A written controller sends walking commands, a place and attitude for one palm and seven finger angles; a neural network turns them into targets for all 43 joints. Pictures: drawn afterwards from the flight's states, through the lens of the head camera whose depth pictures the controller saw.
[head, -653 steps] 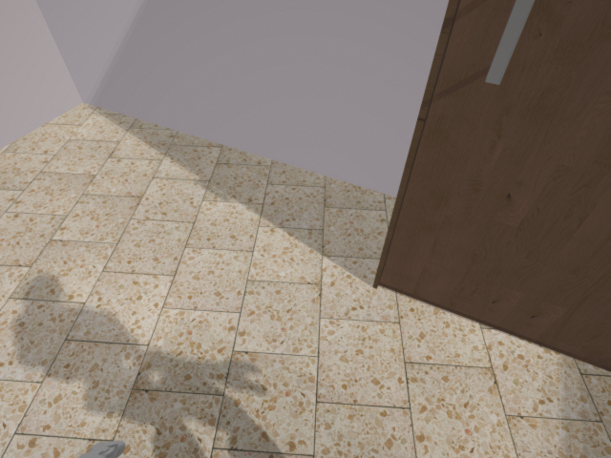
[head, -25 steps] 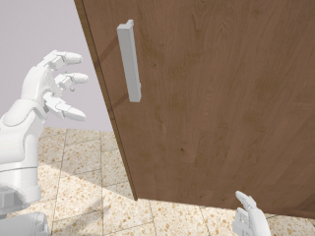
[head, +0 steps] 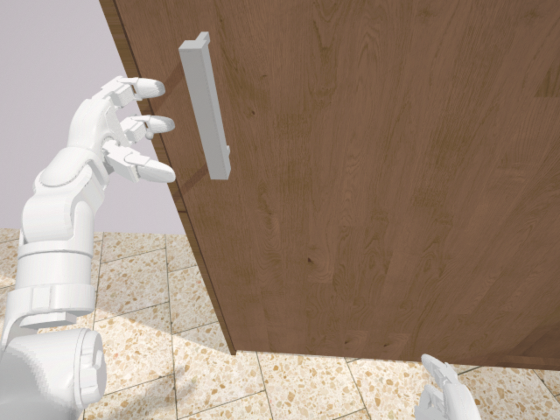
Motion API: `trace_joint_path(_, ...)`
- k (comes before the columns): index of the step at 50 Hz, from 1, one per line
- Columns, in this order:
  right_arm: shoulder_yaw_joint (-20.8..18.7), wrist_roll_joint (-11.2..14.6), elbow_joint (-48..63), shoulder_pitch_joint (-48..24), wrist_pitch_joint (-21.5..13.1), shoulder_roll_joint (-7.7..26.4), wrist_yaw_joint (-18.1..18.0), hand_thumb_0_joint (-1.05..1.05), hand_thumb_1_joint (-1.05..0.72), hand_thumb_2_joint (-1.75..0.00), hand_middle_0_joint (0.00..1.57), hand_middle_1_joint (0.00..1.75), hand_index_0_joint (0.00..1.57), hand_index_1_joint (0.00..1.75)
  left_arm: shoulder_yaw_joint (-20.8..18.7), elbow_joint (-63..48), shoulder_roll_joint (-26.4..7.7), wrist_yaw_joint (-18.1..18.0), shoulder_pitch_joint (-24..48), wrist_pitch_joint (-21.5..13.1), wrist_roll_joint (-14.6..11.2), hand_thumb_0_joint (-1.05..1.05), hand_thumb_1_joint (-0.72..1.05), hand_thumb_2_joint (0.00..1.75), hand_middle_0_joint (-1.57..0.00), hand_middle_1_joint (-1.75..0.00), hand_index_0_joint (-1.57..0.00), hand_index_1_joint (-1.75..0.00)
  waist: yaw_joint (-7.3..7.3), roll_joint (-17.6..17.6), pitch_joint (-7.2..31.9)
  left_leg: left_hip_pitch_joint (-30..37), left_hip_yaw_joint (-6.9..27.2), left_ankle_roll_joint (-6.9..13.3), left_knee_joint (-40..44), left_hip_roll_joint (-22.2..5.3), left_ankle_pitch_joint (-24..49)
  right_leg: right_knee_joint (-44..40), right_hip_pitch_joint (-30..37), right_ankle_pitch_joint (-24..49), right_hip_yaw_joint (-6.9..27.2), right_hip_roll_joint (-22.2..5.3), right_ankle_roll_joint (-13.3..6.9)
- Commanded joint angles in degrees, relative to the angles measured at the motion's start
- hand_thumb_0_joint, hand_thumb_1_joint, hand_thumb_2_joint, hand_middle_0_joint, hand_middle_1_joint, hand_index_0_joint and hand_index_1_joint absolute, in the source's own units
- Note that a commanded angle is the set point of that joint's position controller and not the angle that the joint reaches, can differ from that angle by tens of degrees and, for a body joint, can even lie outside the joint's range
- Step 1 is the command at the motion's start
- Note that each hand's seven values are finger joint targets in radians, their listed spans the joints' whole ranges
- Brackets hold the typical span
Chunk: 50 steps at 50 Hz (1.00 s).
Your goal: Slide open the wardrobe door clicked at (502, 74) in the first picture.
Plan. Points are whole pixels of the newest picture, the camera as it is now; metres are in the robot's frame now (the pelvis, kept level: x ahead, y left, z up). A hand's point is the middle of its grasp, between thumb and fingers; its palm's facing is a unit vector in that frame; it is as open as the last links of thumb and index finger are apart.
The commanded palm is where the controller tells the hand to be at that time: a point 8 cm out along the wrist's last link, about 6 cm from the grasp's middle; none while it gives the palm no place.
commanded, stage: move the hooked fingers beside the handle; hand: left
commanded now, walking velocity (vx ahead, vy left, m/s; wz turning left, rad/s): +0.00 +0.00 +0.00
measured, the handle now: (212, 110) +0.47 +0.13 +0.23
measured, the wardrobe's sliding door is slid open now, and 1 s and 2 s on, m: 0.00 0.00 0.00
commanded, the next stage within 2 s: feel for the door with the fingertips in 1.10 s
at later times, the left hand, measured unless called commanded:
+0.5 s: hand (167, 124) +0.43 +0.19 +0.24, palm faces +0.02 -1.00 -0.02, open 14.0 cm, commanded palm +0.40 +0.24 +0.24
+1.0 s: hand (174, 128) +0.43 +0.18 +0.23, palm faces +0.02 -1.00 -0.04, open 14.0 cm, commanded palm +0.40 +0.23 +0.24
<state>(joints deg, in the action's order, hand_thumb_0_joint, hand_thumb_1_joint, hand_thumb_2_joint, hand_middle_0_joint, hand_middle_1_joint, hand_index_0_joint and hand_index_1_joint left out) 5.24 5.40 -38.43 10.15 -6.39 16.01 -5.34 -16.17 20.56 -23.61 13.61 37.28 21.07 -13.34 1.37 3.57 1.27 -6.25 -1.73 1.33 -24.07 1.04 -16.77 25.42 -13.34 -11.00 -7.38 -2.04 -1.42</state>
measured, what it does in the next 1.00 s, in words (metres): stands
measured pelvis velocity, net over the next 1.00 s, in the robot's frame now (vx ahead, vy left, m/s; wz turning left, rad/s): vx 0.00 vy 0.01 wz -0.02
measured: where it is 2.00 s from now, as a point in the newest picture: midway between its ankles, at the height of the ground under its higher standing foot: outside the picture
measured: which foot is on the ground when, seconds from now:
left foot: down 0.00-1.00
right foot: down 0.00-1.00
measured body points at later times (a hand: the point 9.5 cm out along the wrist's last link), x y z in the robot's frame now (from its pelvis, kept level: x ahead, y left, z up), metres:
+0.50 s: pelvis +0.00 +0.00 +0.00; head +0.00 -0.03 +0.45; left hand +0.42 +0.24 +0.24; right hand +0.13 -0.26 -0.11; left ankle -0.04 +0.10 -0.74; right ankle +0.03 -0.10 -0.74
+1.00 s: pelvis +0.00 +0.01 +0.00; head +0.00 -0.02 +0.45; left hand +0.42 +0.23 +0.24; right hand +0.17 -0.23 -0.09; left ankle -0.04 +0.10 -0.74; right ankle +0.03 -0.10 -0.74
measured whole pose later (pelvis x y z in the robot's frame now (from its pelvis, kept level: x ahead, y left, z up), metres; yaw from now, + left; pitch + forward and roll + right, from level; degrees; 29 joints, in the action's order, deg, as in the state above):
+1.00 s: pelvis +0.00 +0.01 +0.00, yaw -1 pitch +0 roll +0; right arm 4.7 5.1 -37.3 11.0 -5.0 15.1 -4.7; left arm -14.3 29.9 -20.8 9.2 43.1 17.5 -10.8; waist 0.7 3.4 1.5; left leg -6.5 -2.7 1.8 -22.5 1.1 -16.3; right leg 23.9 -14.0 -10.1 -6.3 -1.8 -1.0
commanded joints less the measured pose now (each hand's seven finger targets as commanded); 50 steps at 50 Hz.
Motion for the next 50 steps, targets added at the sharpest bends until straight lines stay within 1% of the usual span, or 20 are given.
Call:
trace_joint_path(1, -3.1, 0.2, 9.2, -6.0, -2.7, 6.3, -0.5, 0.00, -0.90, -0.90, 0.20, 0.30, 0.20, 0.30, -5.6, -6.8, -15.2, -1.7, 26.3, -3.7, 0.2, 0.00, -0.50, 0.30, -0.30, -1.20, -0.30, -1.20, -0.43, -3.9, 15.0, -2.7, 3.5, 0.1, 3.1, -1.1, 14.9, -1.8, 10.2, 12.3, 4.9, -0.9, -0.5)
trace_joint_path(2, -3.3, 0.0, 9.6, -5.7, -2.6, 6.4, -0.2, 0.00, -0.90, -0.90, 0.20, 0.30, 0.20, 0.30, -7.6, -7.3, -17.5, -2.1, 25.3, -4.6, 0.4, 0.00, -0.50, 0.30, -0.30, -1.20, -0.30, -1.20, 0.36, -4.5, 16.3, -2.6, 3.5, 0.1, 3.1, -1.3, 16.2, -1.6, 11.7, 13.5, 5.0, -0.9, -0.6)
trace_joint_path(6, -3.4, 0.0, 9.8, -4.6, -2.9, 5.8, -0.2, 0.00, -0.90, -0.90, 0.20, 0.30, 0.20, 0.30, -4.1, -9.5, -14.0, -2.2, 31.4, -8.0, 0.7, 0.00, -0.50, 0.30, -0.30, -1.20, -0.30, -1.20, -1.22, -1.8, 18.6, -0.2, 2.8, 0.3, 2.9, -1.4, 18.0, -1.4, 11.7, 16.1, 5.4, -0.7, -0.5)
trace_joint_path(7, -3.5, -0.1, 9.8, -4.3, -2.9, 6.1, -0.2, 0.00, -0.90, -0.90, 0.20, 0.30, 0.20, 0.30, -5.8, -8.4, -15.6, -2.3, 29.8, -8.5, 0.5, 0.00, -0.50, 0.30, -0.30, -1.20, -0.30, -1.20, -0.63, -3.3, 18.1, -0.6, 3.1, 0.4, 2.9, -1.5, 18.0, -1.6, 12.0, 16.0, 5.4, -0.6, -0.6)
trace_joint_path(10, -3.6, 0.1, 8.9, -3.1, -2.7, 6.5, -0.5, 0.00, -0.90, -0.90, 0.20, 0.30, 0.20, 0.30, -6.4, -3.8, -16.3, -2.1, 30.8, -8.4, 0.6, 0.00, -0.50, 0.30, -0.30, -1.20, -0.30, -1.20, -1.26, -4.2, 17.0, -2.1, 2.5, 0.6, 3.4, -1.4, 16.0, -2.2, 11.9, 15.3, 5.7, -0.6, -0.4)
trace_joint_path(12, -3.7, 0.1, 8.7, -2.5, -2.4, 6.9, -0.5, 0.00, -0.90, -0.90, 0.20, 0.30, 0.20, 0.30, -7.0, -1.1, -17.7, -2.3, 30.3, -7.9, 1.4, 0.00, -0.50, 0.30, -0.30, -1.20, -0.30, -1.20, -0.96, -2.7, 15.8, -3.1, 2.2, 0.6, 3.6, -1.4, 14.7, -2.6, 11.3, 13.6, 5.9, -0.7, -0.5)
trace_joint_path(14, -3.8, 0.2, 8.3, -1.8, -2.3, 6.8, -0.6, 0.00, -0.90, -0.90, 0.20, 0.30, 0.20, 0.30, -4.7, 0.2, -15.6, -2.1, 32.6, -7.9, 1.7, 0.00, -0.50, 0.30, -0.30, -1.20, -0.30, -1.20, -2.03, -2.1, 15.1, -3.0, 2.1, 0.7, 3.7, -1.4, 14.3, -3.0, 10.2, 13.4, 5.9, -0.7, -0.5)
trace_joint_path(16, -4.0, 0.2, 8.7, -1.6, -2.7, 6.6, -0.4, 0.00, -0.90, -0.90, 0.20, 0.30, 0.20, 0.30, -3.1, -2.1, -14.0, -2.1, 34.2, -9.0, 1.8, 0.00, -0.50, 0.30, -0.30, -1.20, -0.30, -1.20, -2.14, 1.0, 16.9, -1.3, 2.3, 0.5, 3.4, -1.5, 15.8, -2.6, 10.0, 14.3, 5.8, -0.6, -0.8)
trace_joint_path(20, -4.2, 0.0, 8.9, -0.7, -2.9, 7.0, -0.4, 0.00, -0.90, -0.90, 0.20, 0.30, 0.20, 0.30, -5.9, -1.7, -16.0, -1.4, 32.8, -10.7, 0.7, 0.00, -0.50, 0.30, -0.30, -1.20, -0.30, -1.20, -1.65, -5.4, 20.0, -1.3, 2.6, 0.8, 3.3, -1.6, 17.7, -2.0, 13.1, 17.4, 5.6, -0.3, -0.6)
trace_joint_path(22, -4.3, 0.0, 8.9, -1.0, -2.6, 7.3, -0.4, 0.00, -0.90, -0.90, 0.20, 0.30, 0.20, 0.30, -7.9, -1.6, -18.4, -1.2, 31.1, -10.9, 0.7, 0.00, -0.50, 0.30, -0.30, -1.20, -0.30, -1.20, -0.70, -4.7, 19.9, -1.6, 2.3, 0.8, 3.6, -1.6, 18.0, -2.2, 13.9, 17.5, 5.9, -0.4, -0.6)
trace_joint_path(25, -4.1, 0.1, 9.1, -1.5, -2.7, 6.8, 0.0, 0.00, -0.90, -0.90, 0.20, 0.30, 0.20, 0.30, -5.0, -2.4, -14.6, -1.5, 31.7, -10.6, 1.2, 0.00, -0.50, 0.30, -0.30, -1.20, -0.30, -1.20, -1.20, -1.9, 17.1, -1.4, 2.0, 0.7, 3.9, -1.6, 18.1, -2.2, 11.6, 17.5, 5.6, -0.4, -0.8)
trace_joint_path(26, -4.2, 0.1, 9.1, -1.4, -2.6, 6.7, 0.1, 0.00, -0.90, -0.90, 0.20, 0.30, 0.20, 0.30, -5.6, -2.5, -15.1, -1.9, 30.5, -10.4, 1.5, 0.00, -0.50, 0.30, -0.30, -1.20, -0.30, -1.20, -0.87, -0.6, 17.2, -1.2, 1.9, 0.5, 3.9, -1.6, 18.4, -2.2, 11.4, 17.3, 5.6, -0.4, -0.9)
trace_joint_path(28, -4.1, 0.2, 9.5, -1.8, -2.3, 6.8, 0.3, 0.00, -0.90, -0.90, 0.20, 0.30, 0.20, 0.30, -5.3, -2.8, -15.0, -2.1, 29.4, -9.8, 1.7, 0.00, -0.50, 0.30, -0.30, -1.20, -0.30, -1.20, -0.77, -1.5, 16.2, -1.2, 2.1, 0.5, 4.2, -1.8, 17.8, -2.5, 10.9, 16.2, 5.4, -0.2, -0.9)
trace_joint_path(34, -4.2, 0.0, 10.3, -2.6, -2.3, 6.4, 0.2, 0.00, -0.90, -0.90, 0.20, 0.30, 0.20, 0.30, -5.1, -7.2, -13.7, -1.9, 29.5, -9.4, 0.8, 0.00, -0.50, 0.30, -0.30, -1.20, -0.30, -1.20, -0.87, -3.1, 18.9, 0.5, 2.4, 0.5, 3.8, -1.7, 19.5, -2.0, 12.0, 17.9, 5.4, 0.0, -0.9)
trace_joint_path(36, -4.0, 0.1, 10.3, -3.1, -2.2, 6.1, 0.1, 0.00, -0.90, -0.90, 0.20, 0.30, 0.20, 0.30, -4.7, -8.8, -13.2, -2.0, 30.0, -9.4, 0.7, 0.00, -0.50, 0.30, -0.30, -1.20, -0.30, -1.20, -0.92, -1.7, 18.7, 0.9, 2.2, 0.4, 3.5, -1.7, 19.6, -1.9, 11.6, 17.9, 5.4, 0.0, -0.9)
trace_joint_path(40, -3.7, 0.3, 9.4, -3.4, -2.1, 5.9, 0.0, 0.00, -0.90, -0.90, 0.20, 0.30, 0.20, 0.30, -0.3, -7.5, -8.6, -2.6, 32.2, -8.3, 0.9, 0.00, -0.50, 0.30, -0.30, -1.20, -0.30, -1.20, -2.15, -0.6, 15.4, 1.5, 2.8, -0.1, 3.7, -1.8, 18.1, -2.5, 7.9, 14.9, 4.9, 0.3, -0.9)
trace_joint_path(41, -3.6, 0.3, 9.0, -3.3, -2.1, 5.9, -0.1, 0.00, -0.90, -0.90, 0.20, 0.30, 0.20, 0.30, 0.4, -5.6, -7.5, -2.8, 33.0, -7.7, 0.8, 0.00, -0.50, 0.30, -0.30, -1.20, -0.30, -1.20, -2.46, -1.7, 13.9, 0.7, 3.2, -0.1, 3.9, -1.8, 16.6, -2.6, 7.0, 13.4, 4.6, 0.3, -0.9)
trace_joint_path(44, -3.7, 0.1, 8.6, -3.1, -1.6, 6.2, -0.4, 0.00, -0.90, -0.90, 0.20, 0.30, 0.20, 0.30, -2.5, -3.3, -11.0, -4.0, 33.4, -6.9, 1.3, 0.00, -0.50, 0.30, -0.30, -1.20, -0.30, -1.20, -1.87, -2.8, 14.6, -0.1, 3.2, 0.1, 4.1, -1.5, 14.9, -3.0, 7.6, 11.8, 4.9, 0.2, -0.9)
trace_joint_path(48, -3.4, -0.2, 9.0, -3.1, -1.4, 5.8, -0.2, 0.00, -0.90, -0.90, 0.20, 0.30, 0.20, 0.30, -1.2, -3.7, -9.9, -4.9, 35.9, -8.1, 1.8, 0.00, -0.50, 0.30, -0.30, -1.20, -0.30, -1.20, -1.97, -2.9, 16.9, 0.6, 3.3, -0.1, 4.0, -1.6, 17.3, -2.4, 9.0, 14.0, 5.0, 0.1, -1.0)
trace_joint_path(50, -3.5, -0.4, 9.3, -2.8, -1.5, 5.6, -0.1, 0.00, -0.90, -0.90, 0.20, 0.30, 0.20, 0.30, -2.9, -4.7, -11.6, -5.2, 35.5, -9.2, 2.0, 0.00, -0.50, 0.30, -0.30, -1.20, -0.30, -1.20, -1.39, -2.4, 19.3, 1.0, 3.1, -0.2, 3.7, -1.5, 19.3, -1.9, 10.8, 16.2, 5.2, 0.0, -1.1)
